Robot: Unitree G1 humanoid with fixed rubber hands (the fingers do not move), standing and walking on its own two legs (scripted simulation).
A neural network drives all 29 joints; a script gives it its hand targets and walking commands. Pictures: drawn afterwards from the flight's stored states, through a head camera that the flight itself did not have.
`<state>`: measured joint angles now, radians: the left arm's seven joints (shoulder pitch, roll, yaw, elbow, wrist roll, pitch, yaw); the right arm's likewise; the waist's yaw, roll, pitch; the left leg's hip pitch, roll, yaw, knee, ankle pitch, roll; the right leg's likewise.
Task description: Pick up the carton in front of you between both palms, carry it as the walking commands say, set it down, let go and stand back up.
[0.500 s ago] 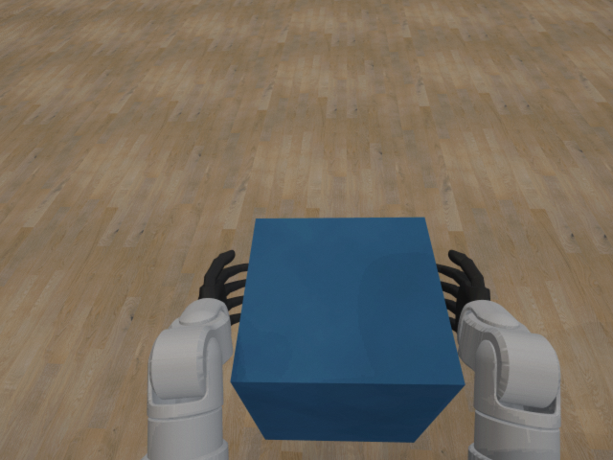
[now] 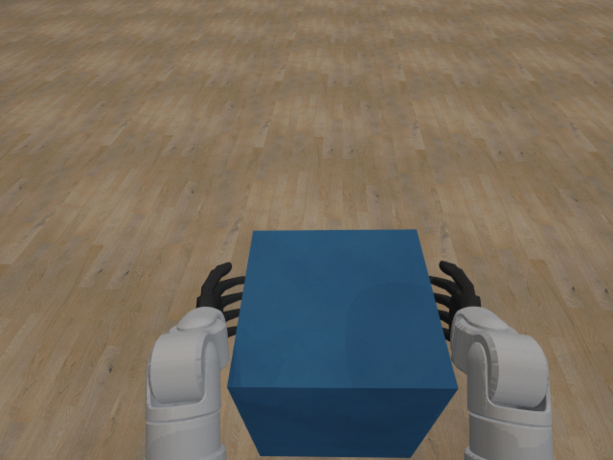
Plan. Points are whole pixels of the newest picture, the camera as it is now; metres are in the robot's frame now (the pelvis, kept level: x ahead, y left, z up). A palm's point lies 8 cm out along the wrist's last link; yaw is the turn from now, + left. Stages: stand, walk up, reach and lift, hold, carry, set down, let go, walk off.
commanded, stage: carry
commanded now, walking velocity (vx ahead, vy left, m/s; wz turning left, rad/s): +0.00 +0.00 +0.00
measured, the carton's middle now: (334, 348) +0.27 +0.00 +0.02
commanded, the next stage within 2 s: hold in 1.52 s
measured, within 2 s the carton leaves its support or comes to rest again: neither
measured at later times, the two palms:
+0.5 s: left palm (209, 350) +0.23 +0.15 +0.08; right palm (469, 352) +0.23 -0.15 +0.08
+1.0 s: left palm (213, 380) +0.21 +0.15 +0.04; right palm (465, 384) +0.21 -0.15 +0.04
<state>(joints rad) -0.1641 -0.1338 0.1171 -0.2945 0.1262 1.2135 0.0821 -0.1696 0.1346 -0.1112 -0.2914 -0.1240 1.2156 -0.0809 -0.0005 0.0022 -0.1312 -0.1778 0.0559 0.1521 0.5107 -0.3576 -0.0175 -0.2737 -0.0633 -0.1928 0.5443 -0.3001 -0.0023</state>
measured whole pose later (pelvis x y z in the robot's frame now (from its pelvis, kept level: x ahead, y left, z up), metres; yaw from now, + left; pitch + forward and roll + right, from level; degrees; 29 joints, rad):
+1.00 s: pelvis -0.06 +0.00 +0.00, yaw +0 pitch +2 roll +0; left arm -0.17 -0.13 0.15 0.12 0.23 0.80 0.02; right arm -0.17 0.13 -0.14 0.12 -0.23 0.80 -0.01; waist 0.00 0.00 -0.11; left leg -0.23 0.06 0.17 0.50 -0.29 0.01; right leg -0.31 -0.06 -0.18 0.49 -0.21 -0.02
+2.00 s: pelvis -0.09 +0.00 +0.00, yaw +3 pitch -9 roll +0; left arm -0.26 -0.15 0.22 0.26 0.27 0.71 -0.01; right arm -0.25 0.15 -0.20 0.22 -0.28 0.74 -0.01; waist 0.00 0.02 0.05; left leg -0.05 -0.01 -0.02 0.43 -0.23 0.01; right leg -0.10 0.01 0.00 0.41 -0.15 0.00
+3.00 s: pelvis -0.12 +0.00 -0.16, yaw +7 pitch +39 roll +1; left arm -0.75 -0.10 0.39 0.68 0.20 0.18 0.08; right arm -0.71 0.07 -0.47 0.61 -0.23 0.21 0.00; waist -0.08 0.05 -0.19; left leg -1.56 -0.12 -0.06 1.36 -0.48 -0.01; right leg -1.60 0.07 0.08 1.34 -0.42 0.03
